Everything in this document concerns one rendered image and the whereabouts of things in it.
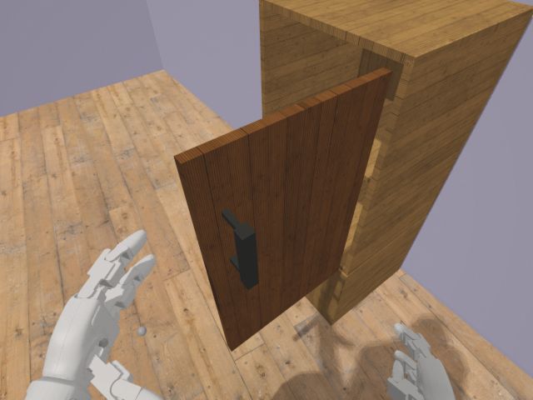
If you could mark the left robot hand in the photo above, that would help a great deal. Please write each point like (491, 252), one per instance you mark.
(91, 315)

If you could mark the handle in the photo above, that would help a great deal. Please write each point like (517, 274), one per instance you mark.
(246, 246)

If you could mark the robot left forearm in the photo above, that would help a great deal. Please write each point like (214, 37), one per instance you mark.
(50, 388)

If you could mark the cupboard door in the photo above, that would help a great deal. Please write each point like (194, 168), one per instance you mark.
(294, 177)

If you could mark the right robot hand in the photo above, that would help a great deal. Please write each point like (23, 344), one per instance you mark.
(427, 379)

